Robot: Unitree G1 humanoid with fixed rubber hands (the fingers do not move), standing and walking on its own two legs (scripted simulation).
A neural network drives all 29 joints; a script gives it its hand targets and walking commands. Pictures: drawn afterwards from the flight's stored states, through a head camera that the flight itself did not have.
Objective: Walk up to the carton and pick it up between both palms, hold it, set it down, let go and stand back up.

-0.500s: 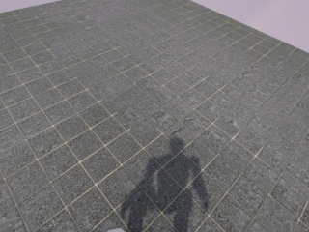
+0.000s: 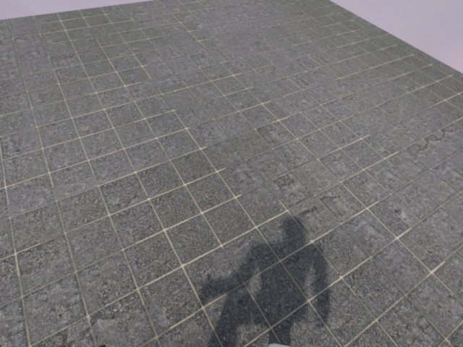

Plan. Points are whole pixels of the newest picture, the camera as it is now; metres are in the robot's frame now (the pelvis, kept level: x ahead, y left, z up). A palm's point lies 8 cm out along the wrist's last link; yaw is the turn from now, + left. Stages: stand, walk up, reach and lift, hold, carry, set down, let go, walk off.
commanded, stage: walk up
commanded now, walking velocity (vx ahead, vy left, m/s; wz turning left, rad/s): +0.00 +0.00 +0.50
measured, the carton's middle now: out of the picture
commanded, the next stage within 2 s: none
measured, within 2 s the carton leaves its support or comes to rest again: neither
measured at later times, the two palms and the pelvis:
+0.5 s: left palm out of the picture -0.03 +0.17 -0.10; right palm out of the picture +0.08 -0.33 -0.15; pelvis -0.02 -0.08 +0.00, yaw +15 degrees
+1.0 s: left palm out of the picture -0.19 +0.21 -0.16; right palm out of the picture +0.14 -0.17 -0.11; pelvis -0.07 -0.01 -0.01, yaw +31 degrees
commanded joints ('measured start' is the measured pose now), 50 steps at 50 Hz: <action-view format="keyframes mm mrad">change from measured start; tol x16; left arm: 1 -31 66 12 -75 -6 -24 10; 31 277 136 2 -48 18 -94 18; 50 136 87 10 -66 20 4 -29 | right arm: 1 84 -191 -49 -38 -8 -1 -8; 36 -207 -89 -24 -84 4 73 39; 50 -72 -225 -38 -67 28 14 -14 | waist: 1 -15 144 -75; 10 70 119 -105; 14 15 -225 -88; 39 51 -163 -53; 45 -57 367 -128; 50 30 50 -25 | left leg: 1 176 280 -337 -107 130 113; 10 -24 177 -354 -25 102 15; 14 -354 32 -2 557 -426 -107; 22 -312 52 36 796 -144 -158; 39 -70 117 180 271 -281 -107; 42 203 135 138 -58 48 -85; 44 366 506 -292 -48 577 7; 50 217 306 -80 -78 564 -58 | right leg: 1 -60 19 20 -85 -78 -3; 10 346 61 -11 -565 83 -25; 12 568 -234 239 -734 23 -76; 15 247 -409 358 -800 -26 -215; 19 335 -198 39 -671 397 -67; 29 512 -245 -46 -604 627 -164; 41 338 -322 -151 -414 431 -155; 44 -140 -105 -190 87 -339 -6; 50 -108 -90 -45 185 -33 -8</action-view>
